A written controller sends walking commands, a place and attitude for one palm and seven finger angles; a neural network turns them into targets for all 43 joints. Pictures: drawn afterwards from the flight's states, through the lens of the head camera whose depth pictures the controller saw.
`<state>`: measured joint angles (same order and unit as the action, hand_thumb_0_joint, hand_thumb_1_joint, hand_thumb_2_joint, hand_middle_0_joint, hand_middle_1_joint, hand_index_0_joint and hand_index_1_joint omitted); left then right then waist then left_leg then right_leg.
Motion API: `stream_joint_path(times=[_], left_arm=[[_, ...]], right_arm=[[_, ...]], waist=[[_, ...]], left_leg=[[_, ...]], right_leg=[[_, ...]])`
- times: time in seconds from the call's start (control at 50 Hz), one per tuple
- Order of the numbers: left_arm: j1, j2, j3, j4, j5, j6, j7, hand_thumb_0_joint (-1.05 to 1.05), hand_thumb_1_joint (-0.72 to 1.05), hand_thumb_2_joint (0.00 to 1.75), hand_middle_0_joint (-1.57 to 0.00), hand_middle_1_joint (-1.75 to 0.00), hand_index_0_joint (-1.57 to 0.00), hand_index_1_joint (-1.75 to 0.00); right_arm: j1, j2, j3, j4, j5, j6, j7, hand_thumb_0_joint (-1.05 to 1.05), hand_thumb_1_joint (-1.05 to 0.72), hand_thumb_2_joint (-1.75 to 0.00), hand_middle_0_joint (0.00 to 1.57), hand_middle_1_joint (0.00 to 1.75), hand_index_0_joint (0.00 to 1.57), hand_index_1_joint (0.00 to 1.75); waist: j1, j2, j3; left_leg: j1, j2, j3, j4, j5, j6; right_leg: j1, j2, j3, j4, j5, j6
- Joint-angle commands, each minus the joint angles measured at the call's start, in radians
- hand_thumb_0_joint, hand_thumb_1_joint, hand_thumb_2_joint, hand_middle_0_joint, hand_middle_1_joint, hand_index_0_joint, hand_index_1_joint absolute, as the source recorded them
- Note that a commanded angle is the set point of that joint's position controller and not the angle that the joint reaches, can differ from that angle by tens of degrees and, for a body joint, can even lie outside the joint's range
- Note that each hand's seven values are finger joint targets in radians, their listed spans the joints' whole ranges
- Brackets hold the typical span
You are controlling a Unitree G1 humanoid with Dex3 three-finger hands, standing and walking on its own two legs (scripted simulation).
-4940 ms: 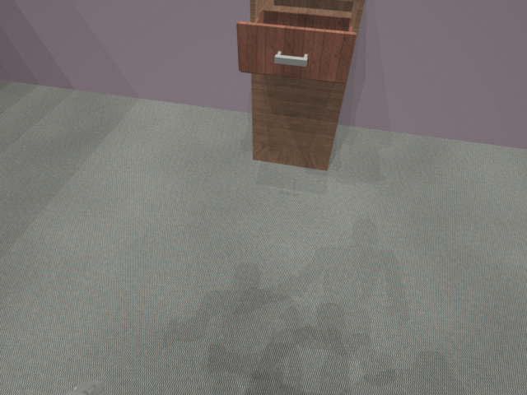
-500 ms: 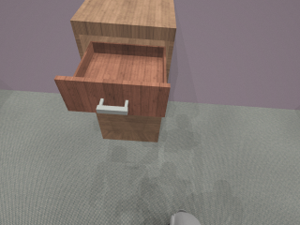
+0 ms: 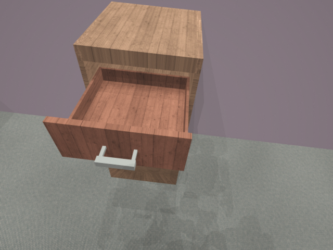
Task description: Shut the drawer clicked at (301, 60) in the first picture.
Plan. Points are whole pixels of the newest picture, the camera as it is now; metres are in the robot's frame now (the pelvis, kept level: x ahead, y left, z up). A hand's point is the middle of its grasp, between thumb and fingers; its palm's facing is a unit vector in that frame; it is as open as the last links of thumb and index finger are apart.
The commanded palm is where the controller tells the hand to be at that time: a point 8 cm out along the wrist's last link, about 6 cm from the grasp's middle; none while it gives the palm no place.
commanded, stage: come to a stop and stand still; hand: left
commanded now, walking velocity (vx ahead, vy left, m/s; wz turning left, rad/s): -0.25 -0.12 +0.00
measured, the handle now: (117, 157) +0.34 +0.16 +0.00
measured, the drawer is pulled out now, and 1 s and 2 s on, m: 0.29 0.29 0.29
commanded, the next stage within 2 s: look again from close up in 1.34 s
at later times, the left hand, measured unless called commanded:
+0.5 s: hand out of the picture +0.00 +0.13 -0.15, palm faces +0.05 -0.96 -0.26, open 7.3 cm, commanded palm none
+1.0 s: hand out of the picture -0.06 +0.19 -0.18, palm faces +0.09 -0.97 -0.22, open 7.3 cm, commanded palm none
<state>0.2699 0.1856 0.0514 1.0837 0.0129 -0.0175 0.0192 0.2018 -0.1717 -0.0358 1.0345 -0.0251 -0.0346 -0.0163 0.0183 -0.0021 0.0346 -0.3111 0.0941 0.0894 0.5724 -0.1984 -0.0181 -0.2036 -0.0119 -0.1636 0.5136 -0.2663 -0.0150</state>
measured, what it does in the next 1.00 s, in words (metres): steps on the spot: right foot, then left foot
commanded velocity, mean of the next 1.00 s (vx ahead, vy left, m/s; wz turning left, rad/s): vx -0.01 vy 0.05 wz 0.00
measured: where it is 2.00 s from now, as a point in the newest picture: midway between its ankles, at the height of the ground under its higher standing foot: outside the picture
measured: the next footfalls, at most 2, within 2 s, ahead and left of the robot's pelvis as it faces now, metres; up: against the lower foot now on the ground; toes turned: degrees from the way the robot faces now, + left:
right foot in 0.38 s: +0.04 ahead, -0.11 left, +0.00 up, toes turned -5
left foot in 0.92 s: -0.01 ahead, +0.12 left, +0.00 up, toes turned +3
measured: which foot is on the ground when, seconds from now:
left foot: down 0.00-0.42, up 0.44-0.90, down 0.92-1.00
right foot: down 0.00-0.06, up 0.08-0.36, down 0.38-1.00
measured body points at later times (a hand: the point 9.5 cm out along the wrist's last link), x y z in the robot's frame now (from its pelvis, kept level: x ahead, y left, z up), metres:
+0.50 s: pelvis -0.01 -0.06 +0.01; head -0.01 -0.09 +0.46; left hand +0.00 +0.18 -0.13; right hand +0.03 -0.29 -0.16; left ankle +0.02 +0.10 -0.71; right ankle -0.02 -0.15 -0.73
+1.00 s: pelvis -0.05 -0.01 +0.01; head -0.04 +0.01 +0.46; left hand -0.06 +0.24 -0.16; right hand +0.01 -0.24 -0.14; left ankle -0.06 +0.12 -0.73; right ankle -0.03 -0.15 -0.73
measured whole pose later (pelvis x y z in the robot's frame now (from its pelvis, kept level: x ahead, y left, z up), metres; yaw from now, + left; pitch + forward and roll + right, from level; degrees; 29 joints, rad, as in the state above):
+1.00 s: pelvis -0.05 -0.01 +0.01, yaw +0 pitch -1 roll +1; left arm 0.28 0.21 0.05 1.09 0.02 0.04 0.03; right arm 0.20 -0.15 -0.02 1.05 -0.02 0.02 -0.02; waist 0.05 -0.05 0.04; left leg -0.19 0.02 0.03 0.48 -0.27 -0.01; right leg -0.28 -0.08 -0.04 0.58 -0.32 0.02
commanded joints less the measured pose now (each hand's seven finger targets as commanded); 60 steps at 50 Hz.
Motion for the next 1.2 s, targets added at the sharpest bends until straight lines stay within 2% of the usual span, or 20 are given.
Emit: stream_joint_path(times=[0.0,0.1,0.16,0.24,0.32,0.34,0.36,0.38,0.4,0.48,0.6,0.76,0.82,0.86,0.88,0.9,0.94,1.06,1.12,1.18], left_arm=[[0.071,0.024,-0.02,-0.012,-0.007,0.013,0.012,0.0,0.9,0.9,-0.2,-0.3,-0.2,-0.3],[0.095,0.076,-0.01,-0.008,0.002,0.042,0.015,0.0,0.9,0.9,-0.2,-0.3,-0.2,-0.3],[0.083,0.065,0.006,-0.039,0.007,0.053,0.016,0.0,0.9,0.9,-0.2,-0.3,-0.2,-0.3],[0.082,0.037,0.012,-0.069,0.006,0.056,0.016,0.0,0.9,0.9,-0.2,-0.3,-0.2,-0.3],[0.176,0.017,0.001,-0.033,0.006,0.032,0.019,0.0,0.9,0.9,-0.2,-0.3,-0.2,-0.3],[0.176,0.056,-0.001,-0.027,0.015,0.019,0.022,0.0,0.9,0.9,-0.2,-0.3,-0.2,-0.3],[0.12,0.123,-0.002,-0.039,0.018,0.007,0.023,0.0,0.9,0.9,-0.2,-0.3,-0.2,-0.3],[0.067,0.176,0.003,-0.065,0.014,0.013,0.018,0.0,0.9,0.9,-0.2,-0.3,-0.2,-0.3],[0.044,0.188,0.014,-0.074,0.015,0.009,0.019,0.0,0.9,0.9,-0.2,-0.3,-0.2,-0.3],[0.018,0.163,0.014,-0.076,0.011,0.002,0.019,0.0,0.9,0.9,-0.2,-0.3,-0.2,-0.3],[0.111,0.16,0.031,-0.068,0.012,0.001,0.037,0.0,0.9,0.9,-0.2,-0.3,-0.2,-0.3],[0.067,0.177,0.035,-0.077,0.025,0.014,0.026,0.0,0.9,0.9,-0.2,-0.3,-0.2,-0.3],[0.017,0.18,0.034,-0.067,0.014,0.023,0.02,0.0,0.9,0.9,-0.2,-0.3,-0.2,-0.3],[0.005,0.131,0.02,-0.069,0.005,0.032,0.018,0.0,0.9,0.9,-0.2,-0.3,-0.2,-0.3],[0.029,0.085,0.011,-0.073,0.002,0.036,0.014,0.0,0.9,0.9,-0.2,-0.3,-0.2,-0.3],[0.028,0.052,0.004,-0.075,0.003,0.036,0.014,0.0,0.9,0.9,-0.2,-0.3,-0.2,-0.3],[0.026,0.047,-0.004,-0.051,0.012,0.044,0.013,0.0,0.9,0.9,-0.2,-0.3,-0.2,-0.3],[0.08,0.075,-0.024,0.022,0.008,0.017,0.009,0.0,0.9,0.9,-0.2,-0.3,-0.2,-0.3],[0.033,0.089,-0.028,0.031,0.002,0.011,0.01,0.0,0.9,0.9,-0.2,-0.3,-0.2,-0.3],[0.023,0.075,-0.03,0.034,0.002,0.014,0.012,0.0,0.9,0.9,-0.2,-0.3,-0.2,-0.3]], right_arm=[[0.06,-0.118,0.004,0.009,0.008,0.0,-0.016,0.0,-0.9,-0.9,0.2,0.3,0.2,0.3],[0.051,-0.146,-0.022,0.008,0.016,0.015,-0.048,0.0,-0.9,-0.9,0.2,0.3,0.2,0.3],[0.044,-0.177,-0.046,-0.009,0.011,0.031,-0.05,0.0,-0.9,-0.9,0.2,0.3,0.2,0.3],[-0.018,-0.163,-0.054,-0.036,0.006,0.041,-0.037,0.0,-0.9,-0.9,0.2,0.3,0.2,0.3],[-0.056,-0.133,-0.048,-0.035,0.011,0.045,-0.015,0.0,-0.9,-0.9,0.2,0.3,0.2,0.3],[-0.037,-0.088,-0.04,-0.027,0.021,0.045,-0.006,0.0,-0.9,-0.9,0.2,0.3,0.2,0.3],[-0.031,-0.027,-0.027,-0.04,0.029,0.053,0.003,0.0,-0.9,-0.9,0.2,0.3,0.2,0.3],[-0.047,-0.04,-0.024,-0.049,0.021,0.064,0.013,0.0,-0.9,-0.9,0.2,0.3,0.2,0.3],[-0.088,-0.055,-0.027,-0.055,0.012,0.074,0.014,0.0,-0.9,-0.9,0.2,0.3,0.2,0.3],[-0.004,-0.082,-0.033,-0.01,0.008,0.07,0.017,0.0,-0.9,-0.9,0.2,0.3,0.2,0.3],[0.007,-0.101,-0.038,-0.046,0.003,0.086,0.015,0.0,-0.9,-0.9,0.2,0.3,0.2,0.3],[0.006,-0.077,-0.024,-0.063,0.017,0.069,0.013,0.0,-0.9,-0.9,0.2,0.3,0.2,0.3],[0.081,-0.066,-0.016,-0.026,0.018,0.056,0.006,0.0,-0.9,-0.9,0.2,0.3,0.2,0.3],[0.128,-0.099,-0.015,-0.001,0.017,0.039,0.0,0.0,-0.9,-0.9,0.2,0.3,0.2,0.3],[0.114,-0.149,-0.021,-0.008,0.008,0.034,-0.003,0.0,-0.9,-0.9,0.2,0.3,0.2,0.3],[0.09,-0.185,-0.022,-0.023,0.006,0.038,-0.005,0.0,-0.9,-0.9,0.2,0.3,0.2,0.3],[0.006,-0.161,-0.014,-0.019,0.007,0.033,-0.011,0.0,-0.9,-0.9,0.2,0.3,0.2,0.3],[0.03,-0.104,0.001,0.015,0.02,0.017,-0.021,0.0,-0.9,-0.9,0.2,0.3,0.2,0.3],[0.05,-0.097,0.004,0.034,0.022,0.022,-0.017,0.0,-0.9,-0.9,0.2,0.3,0.2,0.3],[0.066,-0.095,0.009,0.053,0.021,0.018,-0.017,0.0,-0.9,-0.9,0.2,0.3,0.2,0.3]], waist=[[0.003,0.229,-0.011],[-0.018,0.174,-0.049],[-0.031,0.108,-0.1],[-0.019,0.145,-0.115],[0.026,0.143,-0.119],[0.024,-0.002,-0.096],[-0.005,-0.19,-0.034],[0.0,-0.17,0.013],[0.025,-0.258,0.074],[0.003,-0.11,0.069],[0.042,-0.136,-0.008],[0.039,-0.225,-0.024],[-0.005,-0.204,-0.035],[-0.027,-0.069,-0.028],[-0.015,0.103,-0.011],[-0.006,0.163,0.008],[0.016,0.242,0.067],[0.014,0.075,-0.006],[-0.012,-0.029,-0.005],[-0.011,-0.014,0.022]], left_leg=[[0.083,0.208,-0.212,-0.281,0.372,0.096],[0.273,0.251,-0.202,-0.245,0.776,0.169],[0.311,0.281,-0.179,-0.195,0.83,0.219],[0.234,0.238,-0.123,-0.199,0.596,0.197],[0.076,0.147,-0.096,-0.168,0.141,0.118],[0.021,0.063,-0.062,-0.101,-0.026,0.059],[-0.034,-0.021,-0.009,-0.035,-0.201,-0.002],[0.009,-0.035,-0.024,0.011,-0.248,-0.011],[-0.04,-0.037,-0.051,0.089,-0.241,-0.006],[-0.119,-0.051,-0.086,0.263,-0.168,-0.008],[-0.224,-0.059,-0.113,0.41,-0.165,-0.041],[-0.039,-0.072,-0.061,0.138,-0.218,-0.025],[0.132,-0.091,-0.023,-0.081,-0.073,-0.015],[0.267,-0.031,-0.073,-0.225,-0.009,0.0],[0.221,0.095,-0.218,-0.269,-0.011,0.045],[0.081,0.18,-0.292,-0.326,-0.075,0.095],[-0.046,0.157,-0.302,-0.423,-0.194,0.123],[0.123,0.03,-0.139,-0.233,0.174,0.063],[0.152,0.014,-0.125,-0.233,0.101,0.029],[0.138,0.019,-0.129,-0.269,0.075,0.03]], right_leg=[[-0.002,-0.064,0.072,-0.022,-0.055,0.036],[-0.146,-0.062,0.131,0.216,-0.195,0.039],[-0.221,-0.048,0.165,0.399,-0.25,0.044],[-0.184,-0.043,0.152,0.374,-0.227,0.043],[0.045,-0.039,0.101,-0.019,0.007,0.037],[0.083,-0.079,0.165,-0.173,0.063,0.034],[-0.001,-0.253,0.376,-0.285,-0.025,-0.025],[-0.141,-0.335,0.432,-0.36,-0.216,-0.085],[-0.183,-0.324,0.504,-0.399,-0.242,-0.099],[-0.036,-0.306,0.384,-0.292,0.104,-0.119],[0.156,-0.337,0.35,-0.208,0.4,-0.148],[0.052,-0.297,0.344,-0.236,0.219,-0.148],[-0.033,-0.236,0.289,-0.201,0.1,-0.092],[-0.154,-0.158,0.236,-0.112,-0.041,-0.033],[-0.195,-0.084,0.176,-0.034,-0.094,0.003],[-0.127,-0.056,0.108,0.018,-0.118,0.026],[-0.057,-0.051,0.101,0.107,-0.113,0.037],[0.02,-0.097,0.181,-0.128,0.18,0.026],[0.004,-0.108,0.197,-0.155,0.172,0.017],[0.004,-0.102,0.186,-0.166,0.128,0.023]])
